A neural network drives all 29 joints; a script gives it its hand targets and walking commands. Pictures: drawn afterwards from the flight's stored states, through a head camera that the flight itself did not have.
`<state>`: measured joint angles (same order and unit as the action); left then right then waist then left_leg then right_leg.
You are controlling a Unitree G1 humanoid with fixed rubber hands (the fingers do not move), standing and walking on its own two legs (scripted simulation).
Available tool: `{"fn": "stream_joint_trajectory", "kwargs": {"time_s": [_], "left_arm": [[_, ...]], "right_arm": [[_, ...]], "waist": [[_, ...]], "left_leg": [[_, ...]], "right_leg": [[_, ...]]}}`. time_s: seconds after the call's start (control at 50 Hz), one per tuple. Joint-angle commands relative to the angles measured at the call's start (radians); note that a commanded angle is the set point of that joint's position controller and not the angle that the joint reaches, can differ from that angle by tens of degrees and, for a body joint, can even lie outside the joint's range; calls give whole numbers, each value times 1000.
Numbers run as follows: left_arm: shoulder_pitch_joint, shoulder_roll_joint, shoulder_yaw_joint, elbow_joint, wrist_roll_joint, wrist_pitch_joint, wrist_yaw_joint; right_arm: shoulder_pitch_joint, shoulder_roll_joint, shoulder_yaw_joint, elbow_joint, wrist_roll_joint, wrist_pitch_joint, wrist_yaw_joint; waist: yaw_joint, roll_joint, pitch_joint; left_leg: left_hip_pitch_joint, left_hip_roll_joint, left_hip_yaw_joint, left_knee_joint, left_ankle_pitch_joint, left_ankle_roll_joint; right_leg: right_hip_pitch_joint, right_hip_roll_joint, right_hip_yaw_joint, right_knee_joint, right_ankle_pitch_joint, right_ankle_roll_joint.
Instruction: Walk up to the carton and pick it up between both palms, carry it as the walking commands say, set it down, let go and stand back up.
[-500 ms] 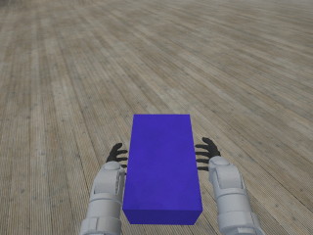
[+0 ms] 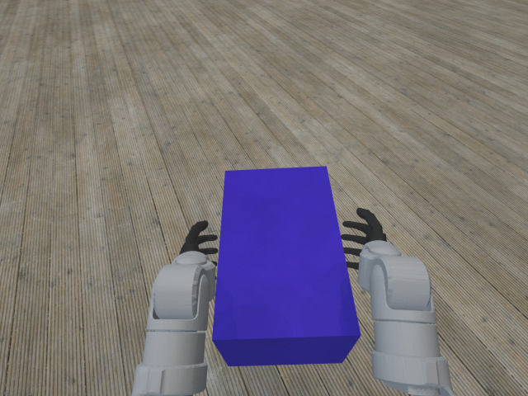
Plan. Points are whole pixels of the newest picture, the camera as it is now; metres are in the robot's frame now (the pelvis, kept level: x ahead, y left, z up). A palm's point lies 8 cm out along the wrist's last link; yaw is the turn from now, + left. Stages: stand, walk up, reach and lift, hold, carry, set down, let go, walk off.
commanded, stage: carry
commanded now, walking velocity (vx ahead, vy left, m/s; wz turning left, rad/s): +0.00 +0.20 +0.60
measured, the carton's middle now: (280, 261) +0.35 -0.01 +0.00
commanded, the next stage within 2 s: none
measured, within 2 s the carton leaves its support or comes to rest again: neither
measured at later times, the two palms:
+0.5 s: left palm (75, 347) +0.17 +0.24 +0.09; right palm (288, 290) +0.24 -0.01 +0.09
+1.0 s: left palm out of the picture +0.01 +0.43 +0.07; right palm (109, 390) +0.14 +0.20 +0.06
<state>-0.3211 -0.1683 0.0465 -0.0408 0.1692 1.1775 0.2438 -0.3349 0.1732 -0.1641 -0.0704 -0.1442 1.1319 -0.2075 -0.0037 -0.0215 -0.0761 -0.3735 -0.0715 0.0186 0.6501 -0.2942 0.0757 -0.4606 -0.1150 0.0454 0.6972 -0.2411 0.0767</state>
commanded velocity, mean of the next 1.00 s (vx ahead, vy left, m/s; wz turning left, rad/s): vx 0.00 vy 0.20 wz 0.60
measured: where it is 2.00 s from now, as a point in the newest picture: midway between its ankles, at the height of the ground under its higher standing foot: outside the picture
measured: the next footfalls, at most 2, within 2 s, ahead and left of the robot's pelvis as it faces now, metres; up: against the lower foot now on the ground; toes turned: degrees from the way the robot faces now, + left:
right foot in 0.46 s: -0.02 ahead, -0.10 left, +0.00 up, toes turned +12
left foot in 0.70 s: -0.08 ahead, +0.29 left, +0.00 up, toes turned +16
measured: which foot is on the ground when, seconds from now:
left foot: down 0.00-0.44, up 0.46-0.68, down 0.70-1.00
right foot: up 0.00-0.44, down 0.46-0.72, up 0.74-1.00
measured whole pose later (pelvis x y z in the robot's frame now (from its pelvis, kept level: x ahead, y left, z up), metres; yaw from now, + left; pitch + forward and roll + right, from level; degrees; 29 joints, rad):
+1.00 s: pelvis -0.20 +0.18 +0.00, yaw +25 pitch +4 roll +0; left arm -0.39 -0.19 0.13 -0.17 0.13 1.31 0.30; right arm -0.41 0.20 -0.15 -0.15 -0.14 1.25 -0.29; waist 0.01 0.07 0.02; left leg -0.52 -0.16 -0.08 0.50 -0.04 0.07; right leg -0.42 -0.04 -0.02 0.78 -0.53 0.12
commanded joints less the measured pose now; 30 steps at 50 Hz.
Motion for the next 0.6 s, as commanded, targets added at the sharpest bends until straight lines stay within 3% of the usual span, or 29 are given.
{"fn": "stream_joint_trajectory", "kwargs": {"time_s": [0.0, 0.02, 0.08, 0.1, 0.14, 0.16, 0.2, 0.24, 0.26, 0.28, 0.3, 0.32, 0.34, 0.36, 0.38, 0.4, 0.42, 0.44, 0.46, 0.48, 0.5, 0.52, 0.54, 0.56, 0.58], "left_arm": [[-774, -1082, -660, -353, -548, -5, -374], [-726, -1086, -626, -337, -538, 0, -369], [-755, -1105, -624, -321, -555, 35, -360], [-741, -1085, -608, -312, -556, 40, -363], [-704, -1085, -600, -275, -540, 58, -362], [-739, -1084, -605, -309, -551, 60, -355], [-708, -1076, -595, -285, -546, 63, -356], [-682, -1067, -588, -288, -538, 63, -354], [-698, -1073, -592, -327, -542, 56, -355], [-710, -1085, -580, -318, -541, 59, -354], [-685, -1095, -579, -321, -538, 54, -353], [-692, -1099, -571, -307, -534, 56, -359], [-690, -1100, -560, -303, -532, 52, -359], [-680, -1092, -548, -316, -529, 44, -368], [-707, -1118, -551, -294, -533, 41, -373], [-682, -1093, -533, -286, -538, 38, -378], [-704, -1092, -551, -300, -546, 40, -374], [-726, -1084, -561, -293, -547, 47, -379], [-715, -1086, -570, -302, -546, 51, -377], [-740, -1074, -571, -319, -541, 50, -381], [-768, -1072, -571, -313, -549, 55, -385], [-790, -1067, -550, -321, -547, 52, -385], [-785, -1063, -544, -325, -540, 58, -385], [-720, -1041, -508, -255, -516, 72, -386], [-744, -1026, -500, -260, -520, 73, -380]], "right_arm": [[-630, 1100, 731, -201, 539, 72, 376], [-624, 1102, 726, -196, 553, 90, 379], [-634, 1103, 685, -189, 535, 116, 371], [-589, 1094, 681, -159, 518, 122, 365], [-574, 1095, 673, -149, 509, 133, 361], [-545, 1107, 670, -123, 508, 137, 363], [-563, 1094, 671, -143, 503, 135, 358], [-541, 1094, 676, -137, 506, 143, 362], [-570, 1099, 693, -175, 513, 138, 360], [-568, 1118, 691, -159, 517, 144, 361], [-597, 1105, 690, -197, 526, 138, 364], [-615, 1103, 686, -182, 514, 143, 359], [-621, 1105, 684, -173, 517, 142, 357], [-635, 1118, 700, -197, 529, 136, 354], [-674, 1111, 702, -216, 536, 134, 355], [-668, 1128, 702, -197, 534, 136, 356], [-660, 1121, 689, -191, 531, 129, 357], [-631, 1121, 677, -137, 522, 123, 356], [-629, 1111, 675, -125, 517, 127, 359], [-654, 1119, 693, -140, 525, 128, 360], [-651, 1118, 673, -124, 511, 131, 359], [-656, 1145, 685, -96, 522, 137, 359], [-686, 1143, 689, -125, 533, 138, 359], [-660, 1127, 680, -111, 529, 142, 353], [-618, 1113, 659, -75, 518, 146, 350]], "waist": [[-2, 164, -262], [-2, 180, -282], [-11, 116, -339], [-10, 72, -370], [-13, 126, -358], [-17, 139, -374], [-18, 135, -404], [-15, 154, -420], [-15, 149, -442], [-10, 130, -439], [-7, 202, -447], [2, 183, -437], [12, 172, -417], [32, 68, -430], [32, -217, -468], [28, -381, -447], [11, -229, -390], [-5, -125, -341], [-13, -69, -331], [-19, -84, -307], [-27, -140, -289], [-26, -234, -296], [-25, -256, -269], [-17, -281, -284], [-3, -278, -314]], "left_leg": [[130, 177, -305, -220, 424, 85], [174, 176, -300, -218, 397, 78], [291, 173, -312, -199, 614, 70], [290, 163, -330, -220, 544, 53], [321, 151, -363, -226, 597, 50], [351, 167, -389, -214, 738, 58], [424, 176, -443, -232, 895, 24], [415, 169, -456, -270, 860, -21], [411, 164, -441, -273, 843, 1], [367, 137, -399, -290, 773, -10], [315, 109, -363, -297, 751, -42], [216, 66, -298, -311, 684, -106], [94, 38, -238, -324, 599, -166], [-75, -23, -162, -281, 421, -193], [-161, -66, -136, 17, -40, -137], [-255, -4, -191, 405, -234, -144], [-303, 86, -212, 516, -178, -138], [-299, 78, -185, 557, -138, -150], [-274, 81, -178, 527, -115, -156], [-247, 99, -160, 419, -65, -136], [-180, 92, -113, 279, -48, -109], [-112, 67, -58, 187, -70, -103], [-113, 40, -18, 152, -81, -110], [-110, 31, 39, 122, -135, -119], [-98, 16, 59, 21, -170, -131]], "right_leg": [[-149, 80, -91, 377, -272, 8], [-172, 78, -89, 397, -234, 7], [-174, 99, -120, 354, -228, 17], [-133, 102, -112, 334, -230, 20], [-129, 118, -114, 287, -238, 24], [-137, 124, -119, 251, -245, 23], [-141, 134, -100, 199, -253, 15], [-95, 142, -98, 152, -259, 4], [-48, 144, -106, 100, -257, 3], [10, 145, -124, 55, -250, -3], [72, 146, -135, 20, -229, -13], [204, 122, -131, -85, -198, -36], [346, 81, -114, -215, -170, -56], [551, 16, -74, -337, -52, -92], [524, -232, 195, -365, 2, -191], [450, -515, 401, -341, 202, -290], [404, -518, 315, -288, 323, -282], [375, -464, 203, -293, 260, -240], [337, -427, 142, -301, 222, -213], [303, -346, 40, -243, 251, -158], [246, -288, -40, -219, 259, -110], [231, -248, -98, -195, 293, -79], [229, -217, -141, -185, 325, -54], [285, -225, -141, -139, 442, -54], [343, -234, -147, -84, 543, -72]]}}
